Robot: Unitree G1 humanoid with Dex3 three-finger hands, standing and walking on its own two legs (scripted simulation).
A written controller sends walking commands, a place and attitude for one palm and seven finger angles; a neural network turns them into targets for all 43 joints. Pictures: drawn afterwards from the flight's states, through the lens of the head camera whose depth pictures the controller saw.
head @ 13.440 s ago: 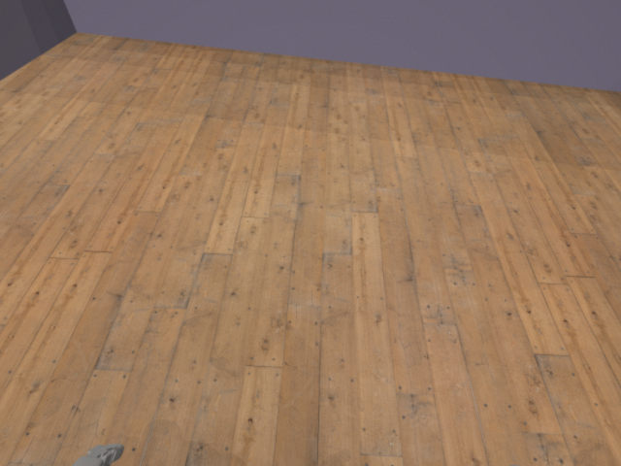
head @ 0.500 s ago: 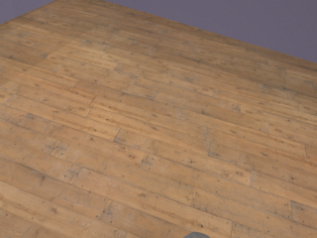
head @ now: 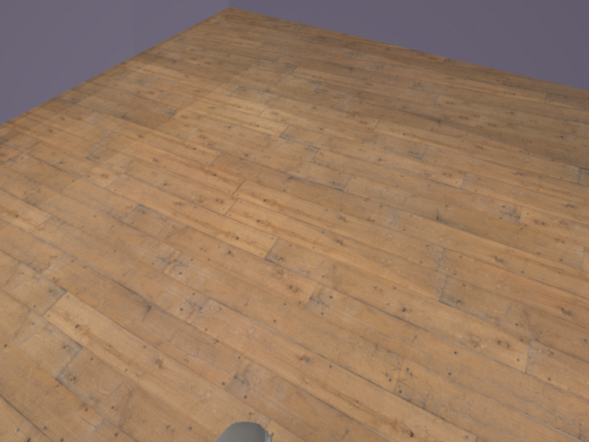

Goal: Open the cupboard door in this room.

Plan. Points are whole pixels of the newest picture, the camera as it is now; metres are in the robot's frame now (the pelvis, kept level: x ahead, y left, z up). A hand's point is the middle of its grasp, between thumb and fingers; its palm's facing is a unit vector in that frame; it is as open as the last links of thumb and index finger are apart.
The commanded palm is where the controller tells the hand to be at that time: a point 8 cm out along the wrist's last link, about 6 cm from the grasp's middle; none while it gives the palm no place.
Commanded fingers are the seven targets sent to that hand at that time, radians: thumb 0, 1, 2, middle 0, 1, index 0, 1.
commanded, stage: turn or walk to find it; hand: left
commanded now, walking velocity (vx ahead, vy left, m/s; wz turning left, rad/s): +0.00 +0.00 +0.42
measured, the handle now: out of the picture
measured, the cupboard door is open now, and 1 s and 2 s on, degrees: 0 0 0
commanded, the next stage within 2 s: none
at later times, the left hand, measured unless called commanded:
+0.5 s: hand out of the picture -0.03 +0.27 -0.17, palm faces +0.25 -0.94 -0.24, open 7.3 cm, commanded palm none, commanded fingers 0.00 0.90 0.90 -0.20 -0.30 -0.20 -0.30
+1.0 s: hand out of the picture -0.05 +0.20 -0.15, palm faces +0.42 -0.87 -0.26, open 7.3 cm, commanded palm none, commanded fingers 0.00 0.90 0.90 -0.20 -0.30 -0.20 -0.30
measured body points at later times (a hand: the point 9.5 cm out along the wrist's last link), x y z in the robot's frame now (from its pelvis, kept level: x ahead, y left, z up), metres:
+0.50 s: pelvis -0.03 +0.05 +0.00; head -0.01 +0.07 +0.45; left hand -0.04 +0.32 -0.15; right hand +0.11 -0.17 -0.14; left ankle -0.05 +0.14 -0.74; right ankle -0.02 -0.10 -0.67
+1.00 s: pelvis -0.04 +0.00 +0.00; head +0.00 -0.01 +0.45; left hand -0.07 +0.24 -0.13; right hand +0.10 -0.23 -0.17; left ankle -0.13 +0.14 -0.66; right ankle -0.01 -0.09 -0.74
